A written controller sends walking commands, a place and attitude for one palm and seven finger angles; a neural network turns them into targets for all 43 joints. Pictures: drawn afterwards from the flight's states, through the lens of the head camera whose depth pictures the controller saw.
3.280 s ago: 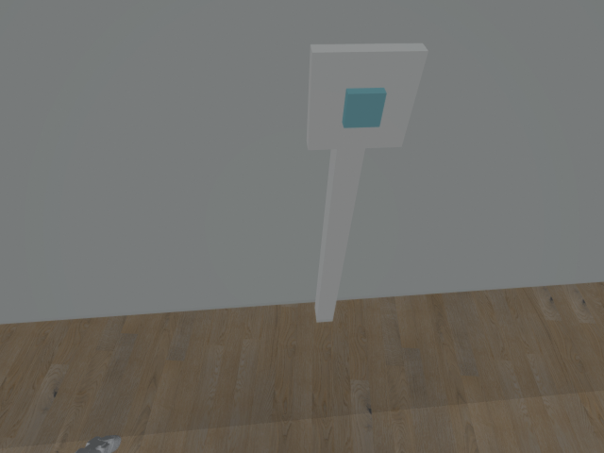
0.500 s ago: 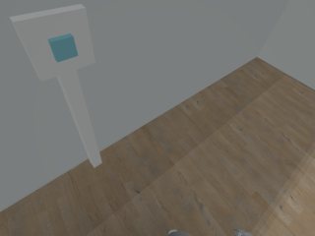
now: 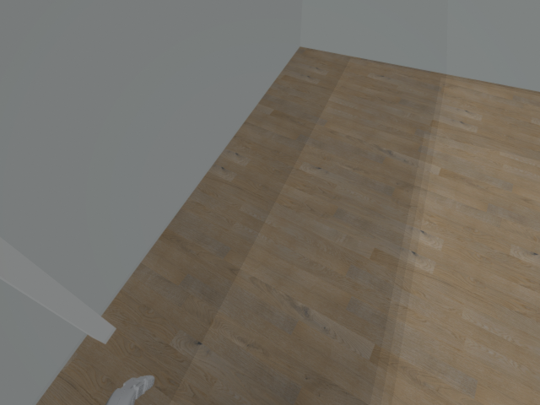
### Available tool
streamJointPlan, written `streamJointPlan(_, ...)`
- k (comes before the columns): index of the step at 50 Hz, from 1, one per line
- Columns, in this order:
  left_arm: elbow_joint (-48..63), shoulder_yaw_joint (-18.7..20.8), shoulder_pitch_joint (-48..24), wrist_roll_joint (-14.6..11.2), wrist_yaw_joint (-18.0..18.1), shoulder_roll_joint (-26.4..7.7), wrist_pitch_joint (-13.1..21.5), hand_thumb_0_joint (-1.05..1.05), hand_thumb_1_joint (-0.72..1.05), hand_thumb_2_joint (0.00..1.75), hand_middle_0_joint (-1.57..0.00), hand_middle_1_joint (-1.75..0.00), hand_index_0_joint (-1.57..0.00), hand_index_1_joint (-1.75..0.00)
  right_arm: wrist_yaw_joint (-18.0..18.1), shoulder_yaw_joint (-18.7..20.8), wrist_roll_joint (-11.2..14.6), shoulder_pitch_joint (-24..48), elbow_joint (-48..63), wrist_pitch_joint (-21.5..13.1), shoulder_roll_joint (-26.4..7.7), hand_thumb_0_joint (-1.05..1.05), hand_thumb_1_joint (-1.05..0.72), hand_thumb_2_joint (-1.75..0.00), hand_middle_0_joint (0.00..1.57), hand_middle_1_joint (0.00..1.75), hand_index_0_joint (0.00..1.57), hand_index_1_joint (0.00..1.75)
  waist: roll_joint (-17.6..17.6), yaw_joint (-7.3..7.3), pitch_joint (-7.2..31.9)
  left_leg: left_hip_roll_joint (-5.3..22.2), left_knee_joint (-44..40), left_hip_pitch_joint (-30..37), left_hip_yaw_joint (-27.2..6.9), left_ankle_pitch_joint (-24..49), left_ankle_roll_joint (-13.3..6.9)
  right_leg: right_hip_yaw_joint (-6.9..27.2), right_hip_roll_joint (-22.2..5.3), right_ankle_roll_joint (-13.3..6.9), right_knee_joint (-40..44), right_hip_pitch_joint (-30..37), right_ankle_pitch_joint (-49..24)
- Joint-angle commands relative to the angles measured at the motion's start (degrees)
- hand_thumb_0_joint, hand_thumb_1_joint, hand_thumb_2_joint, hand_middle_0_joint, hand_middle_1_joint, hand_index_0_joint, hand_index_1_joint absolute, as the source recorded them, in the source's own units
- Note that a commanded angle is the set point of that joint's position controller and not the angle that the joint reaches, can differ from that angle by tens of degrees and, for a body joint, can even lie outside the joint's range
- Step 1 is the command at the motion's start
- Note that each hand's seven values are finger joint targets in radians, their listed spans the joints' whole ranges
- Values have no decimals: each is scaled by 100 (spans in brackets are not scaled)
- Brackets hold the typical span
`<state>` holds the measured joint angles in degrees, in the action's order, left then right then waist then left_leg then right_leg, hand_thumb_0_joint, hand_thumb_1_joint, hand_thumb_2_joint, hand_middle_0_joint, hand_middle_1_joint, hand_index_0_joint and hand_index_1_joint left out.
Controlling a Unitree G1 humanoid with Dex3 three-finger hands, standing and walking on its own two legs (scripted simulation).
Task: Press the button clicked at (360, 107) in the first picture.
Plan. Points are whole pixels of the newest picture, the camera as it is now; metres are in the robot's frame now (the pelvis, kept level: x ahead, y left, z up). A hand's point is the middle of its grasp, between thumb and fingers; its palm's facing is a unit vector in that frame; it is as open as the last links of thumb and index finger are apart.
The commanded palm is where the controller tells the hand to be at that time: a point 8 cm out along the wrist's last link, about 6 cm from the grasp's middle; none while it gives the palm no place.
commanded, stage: walk to a spot facing it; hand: left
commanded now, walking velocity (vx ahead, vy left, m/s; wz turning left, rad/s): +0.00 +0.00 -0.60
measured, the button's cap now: out of the picture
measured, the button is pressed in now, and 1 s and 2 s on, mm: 0 0 0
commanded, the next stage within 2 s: turn to face it in 1.52 s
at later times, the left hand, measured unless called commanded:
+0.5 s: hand out of the picture +0.08 +0.19 -0.15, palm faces -0.15 -0.96 -0.23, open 7.4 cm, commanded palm none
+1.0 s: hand (214, 329) +0.27 +0.12 -0.16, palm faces -0.57 -0.81 -0.15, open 7.4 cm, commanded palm none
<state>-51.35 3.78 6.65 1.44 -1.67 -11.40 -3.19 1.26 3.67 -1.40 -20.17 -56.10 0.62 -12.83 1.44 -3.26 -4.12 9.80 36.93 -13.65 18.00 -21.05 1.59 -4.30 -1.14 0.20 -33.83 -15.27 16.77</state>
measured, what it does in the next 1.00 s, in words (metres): walks ahead, turning right: left foot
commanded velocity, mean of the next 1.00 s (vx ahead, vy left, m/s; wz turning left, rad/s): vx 0.18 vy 0.00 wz -0.60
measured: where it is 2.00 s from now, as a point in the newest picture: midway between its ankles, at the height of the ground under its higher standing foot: (364, 361)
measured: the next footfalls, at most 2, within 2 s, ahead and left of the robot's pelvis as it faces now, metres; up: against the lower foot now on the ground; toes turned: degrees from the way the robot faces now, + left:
left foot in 0.58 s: +0.09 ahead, +0.11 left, +0.00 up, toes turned -18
right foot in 1.16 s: +0.20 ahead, -0.22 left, +0.00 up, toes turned -49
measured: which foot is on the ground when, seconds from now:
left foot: down 0.00-0.00, up 0.02-0.56, down 0.58-1.00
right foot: down 0.00-0.58, up 0.60-1.00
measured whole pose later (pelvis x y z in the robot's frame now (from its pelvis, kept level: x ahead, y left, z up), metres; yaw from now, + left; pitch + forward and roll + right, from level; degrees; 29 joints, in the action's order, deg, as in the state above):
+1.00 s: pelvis +0.10 +0.00 +0.01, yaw -35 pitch +0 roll -1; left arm -55.7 5.7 10.9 2.3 -2.9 -13.1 -3.8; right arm 2.7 1.2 -1.6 -28.2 -59.4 -3.6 -8.1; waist -2.2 -1.9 -3.5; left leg 3.5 19.8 2.4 17.0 -21.9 -0.5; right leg -3.1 -3.9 1.8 -60.4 -36.5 10.5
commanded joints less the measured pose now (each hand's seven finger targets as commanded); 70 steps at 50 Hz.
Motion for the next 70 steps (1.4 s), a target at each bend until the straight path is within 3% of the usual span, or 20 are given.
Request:
streamJointPlan(1,106,372,1198,-92,278,-1576,226,0,90,90,-20,-30,-20,-30,42,122,23,416,791,25,-509,0,-90,-90,20,30,20,30,-1356,691,929,-133,2675,-2080,-1421,-1318,272,2418,-2248,-1145,1255,1562,-4145)
streamJointPlan(4,297,272,426,-92,294,-1113,246,0,90,90,-20,-30,-20,-30,7,172,7,579,583,100,-538,0,-90,-90,20,30,20,30,-1068,392,265,-69,3026,-2093,-1708,-224,317,1872,-1396,-933,1518,746,-2714)
streamJointPlan(7,322,242,430,-94,258,-1028,321,0,90,90,-20,-30,-20,-30,-10,183,-13,440,459,114,-453,0,-90,-90,20,30,20,30,-736,272,381,-210,2879,-1913,-1699,223,413,1650,-1058,-814,1437,699,-3118)
streamJointPlan(19,225,336,1075,-20,282,-1161,283,0,90,90,-20,-30,-20,-30,56,129,54,1547,928,60,-455,0,-90,-90,20,30,20,30,-875,591,645,-624,1734,-1786,-1878,-234,408,2890,-1005,-1217,1189,1074,-3232)
streamJointPlan(24,253,372,1057,3,239,-1207,256,0,90,90,-20,-30,-20,-30,22,110,65,1555,1085,-54,-431,0,-90,-90,20,30,20,30,-1058,643,642,-889,575,-928,-1857,-494,200,3471,-897,-1176,1477,606,-1065)
streamJointPlan(26,271,363,852,-13,221,-1169,262,0,90,90,-20,-30,-20,-30,30,115,84,1152,998,-132,-432,0,-90,-90,20,30,20,30,-1009,421,593,-945,-565,150,-1886,-153,86,3486,-686,-955,1269,-174,-331)
streamJointPlan(27,347,342,652,-32,206,-1051,253,0,90,90,-20,-30,-20,-30,67,127,92,607,842,-197,-520,0,-90,-90,20,30,20,30,-728,127,701,-834,-1441,1318,-1941,192,13,3127,-275,-703,797,-983,337)
streamJointPlan(29,546,237,600,-55,88,-540,273,0,90,90,-20,-30,-20,-30,111,290,-1,-122,735,-225,-1461,0,-90,-90,20,30,20,30,1805,-185,594,1599,-2732,2150,-4620,-1755,-491,1155,846,-33,-1802,-2906,1853)
streamJointPlan(30,578,310,454,18,47,-790,278,0,90,90,-20,-30,-20,-30,111,246,-3,127,820,-205,-1429,0,-90,-90,20,30,20,30,1214,-92,39,1932,-2998,1145,-4704,-2014,-793,1104,256,39,-2535,-2893,1422)
streamJointPlan(32,239,392,830,100,-49,-869,217,0,90,90,-20,-30,-20,-30,88,79,-23,790,962,-258,-836,0,-90,-90,20,30,20,30,716,337,-307,1184,-3042,282,-3619,-1847,-491,857,140,82,-3222,-2447,544)
streamJointPlan(36,-55,327,1199,73,-119,-501,148,0,90,90,-20,-30,-20,-30,132,-34,52,438,732,-404,-509,0,-90,-90,20,30,20,30,804,503,-225,423,-2715,463,-1979,296,72,690,72,186,-3890,-2438,-638)
streamJointPlan(51,383,23,-967,31,-195,-17,252,0,90,90,-20,-30,-20,-30,148,-44,-76,-1480,-322,-516,-342,0,-90,-90,20,30,20,30,665,-146,-531,1025,-2121,2197,-771,3731,-725,-351,-258,-11,-1402,-2953,-320)
streamJointPlan(55,177,69,-190,16,-136,-175,389,0,90,90,-20,-30,-20,-30,107,46,-18,-1208,-296,-513,-662,0,-90,-90,20,30,20,30,761,345,153,1045,-743,2032,-115,6509,-581,-722,301,-433,-447,-1133,-57)
streamJointPlan(57,-245,220,1274,43,-66,-627,502,0,90,90,-20,-30,-20,-30,43,67,54,-835,-113,-498,-758,0,-90,-90,20,30,20,30,563,1107,1025,899,1195,912,72,5596,-208,-643,334,-627,292,1359,-806)
streamJointPlan(58,-397,334,1860,33,2,-1201,551,0,90,90,-20,-30,-20,-30,-35,10,148,-956,-8,-484,-459,0,-90,-90,20,30,20,30,-509,1293,1658,398,2850,-879,-6,1790,38,1035,-1001,-1115,441,3141,-920)
streamJointPlan(59,-409,430,2129,-100,88,-1666,543,0,90,90,-20,-30,-20,-30,3,-15,178,-822,243,-497,-193,0,-90,-90,20,30,20,30,-1286,1219,2223,-432,4729,-2291,-616,-1413,280,3807,-2368,-1809,957,3793,-1831)
streamJointPlan(60,-326,480,1844,-179,149,-1706,472,0,90,90,-20,-30,-20,-30,24,40,147,-325,361,-482,-332,0,-90,-90,20,30,20,30,-619,1168,1737,-198,4932,-2550,-1421,-1000,107,3517,-2369,-1888,1394,3183,-1473)
streamJointPlan(63,-92,239,824,-147,178,-1019,586,0,90,90,-20,-30,-20,-30,-12,62,28,-73,240,-385,-209,0,-90,-90,20,30,20,30,112,531,385,247,4262,-2060,-1683,256,123,2233,-1673,-1219,1713,681,-1660)
streamJointPlan(66,-128,169,576,-40,200,-827,713,0,90,90,-20,-30,-20,-30,-21,50,-28,-618,66,-206,32,0,-90,-90,20,30,20,30,-64,57,238,166,3753,-1649,-1649,507,189,1491,-1188,-1078,1897,-288,-2049)
streamJointPlan(70,-234,170,1001,-50,164,-585,780,0,90,90,-20,-30,-20,-30,-71,60,-69,-95,237,-180,-57,0,-90,-90,20,30,20,30,-740,164,248,55,3308,-2193,-1678,1148,293,1348,-771,-878,2017,-25,-1891)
